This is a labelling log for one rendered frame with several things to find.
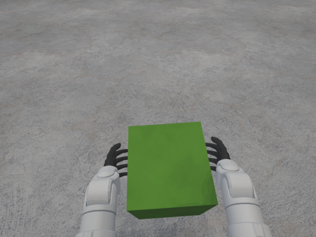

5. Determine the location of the robot left hand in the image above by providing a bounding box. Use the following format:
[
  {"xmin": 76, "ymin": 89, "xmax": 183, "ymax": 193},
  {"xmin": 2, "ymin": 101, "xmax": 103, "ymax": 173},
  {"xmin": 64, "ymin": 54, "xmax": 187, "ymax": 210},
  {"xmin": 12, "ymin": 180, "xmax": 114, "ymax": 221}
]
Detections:
[{"xmin": 104, "ymin": 143, "xmax": 128, "ymax": 177}]

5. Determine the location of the left robot forearm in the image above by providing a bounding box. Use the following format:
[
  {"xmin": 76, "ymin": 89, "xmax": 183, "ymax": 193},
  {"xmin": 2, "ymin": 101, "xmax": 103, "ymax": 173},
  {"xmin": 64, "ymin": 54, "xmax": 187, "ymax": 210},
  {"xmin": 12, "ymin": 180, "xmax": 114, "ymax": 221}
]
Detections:
[{"xmin": 75, "ymin": 165, "xmax": 120, "ymax": 237}]

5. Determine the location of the right robot forearm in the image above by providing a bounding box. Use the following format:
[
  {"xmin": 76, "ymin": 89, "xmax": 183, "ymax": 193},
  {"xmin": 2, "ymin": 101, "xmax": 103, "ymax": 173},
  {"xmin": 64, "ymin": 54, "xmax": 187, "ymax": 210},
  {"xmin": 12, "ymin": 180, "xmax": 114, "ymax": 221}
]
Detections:
[{"xmin": 216, "ymin": 159, "xmax": 273, "ymax": 237}]

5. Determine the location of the robot right hand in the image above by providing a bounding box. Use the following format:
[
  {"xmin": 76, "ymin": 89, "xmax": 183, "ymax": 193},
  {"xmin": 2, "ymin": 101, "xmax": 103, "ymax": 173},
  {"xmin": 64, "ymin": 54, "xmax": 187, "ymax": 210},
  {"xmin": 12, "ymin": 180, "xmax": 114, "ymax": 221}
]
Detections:
[{"xmin": 205, "ymin": 136, "xmax": 230, "ymax": 171}]

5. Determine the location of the carton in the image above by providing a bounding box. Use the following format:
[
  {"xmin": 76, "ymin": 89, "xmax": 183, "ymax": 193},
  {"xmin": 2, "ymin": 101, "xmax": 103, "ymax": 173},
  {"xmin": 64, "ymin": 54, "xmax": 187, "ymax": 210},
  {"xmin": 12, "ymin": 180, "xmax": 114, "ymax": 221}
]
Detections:
[{"xmin": 126, "ymin": 121, "xmax": 218, "ymax": 219}]

